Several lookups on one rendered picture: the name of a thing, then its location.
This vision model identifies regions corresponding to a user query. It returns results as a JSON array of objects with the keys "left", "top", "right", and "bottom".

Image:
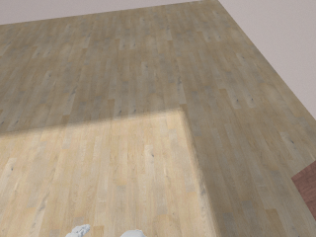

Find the cupboard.
[{"left": 291, "top": 160, "right": 316, "bottom": 221}]

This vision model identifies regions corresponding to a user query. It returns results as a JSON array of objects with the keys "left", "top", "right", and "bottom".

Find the robot left hand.
[{"left": 65, "top": 224, "right": 91, "bottom": 237}]

